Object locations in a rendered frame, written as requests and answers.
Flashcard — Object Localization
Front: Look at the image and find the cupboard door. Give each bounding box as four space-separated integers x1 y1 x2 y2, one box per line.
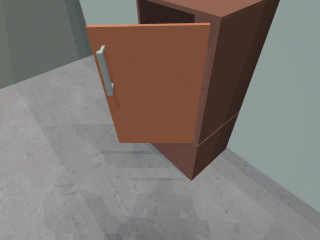
85 23 211 143

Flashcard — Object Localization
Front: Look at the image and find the handle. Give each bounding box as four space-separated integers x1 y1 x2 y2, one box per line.
96 45 114 96

